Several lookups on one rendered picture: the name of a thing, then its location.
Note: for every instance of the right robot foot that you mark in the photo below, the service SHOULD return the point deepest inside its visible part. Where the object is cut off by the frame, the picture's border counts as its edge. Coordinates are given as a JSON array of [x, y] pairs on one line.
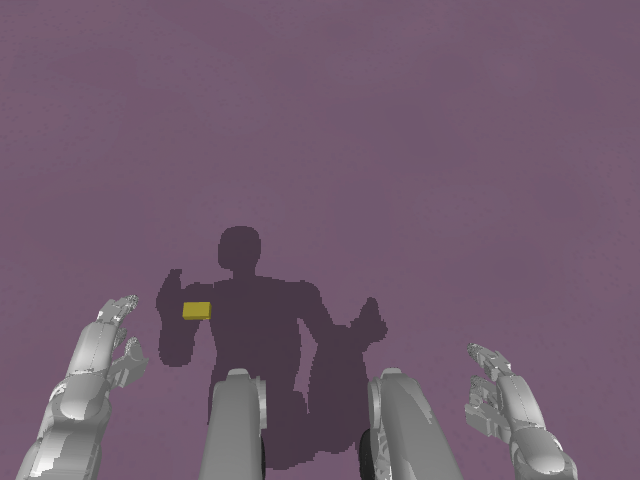
[[367, 471]]

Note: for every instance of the small box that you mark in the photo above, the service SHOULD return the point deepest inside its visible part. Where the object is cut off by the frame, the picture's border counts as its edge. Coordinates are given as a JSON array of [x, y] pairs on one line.
[[197, 310]]

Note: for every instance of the right robot arm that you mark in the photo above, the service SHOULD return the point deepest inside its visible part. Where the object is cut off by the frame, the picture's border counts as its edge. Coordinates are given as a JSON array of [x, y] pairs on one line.
[[536, 454]]

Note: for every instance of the right robot hand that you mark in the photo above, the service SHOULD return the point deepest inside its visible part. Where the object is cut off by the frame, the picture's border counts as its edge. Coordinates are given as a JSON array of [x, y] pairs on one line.
[[511, 404]]

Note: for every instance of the left robot hand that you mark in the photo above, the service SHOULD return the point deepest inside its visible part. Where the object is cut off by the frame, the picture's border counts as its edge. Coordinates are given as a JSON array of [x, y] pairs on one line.
[[98, 340]]

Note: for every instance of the left robot arm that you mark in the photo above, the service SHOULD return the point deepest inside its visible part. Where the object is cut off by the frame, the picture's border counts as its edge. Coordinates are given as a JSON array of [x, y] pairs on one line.
[[68, 442]]

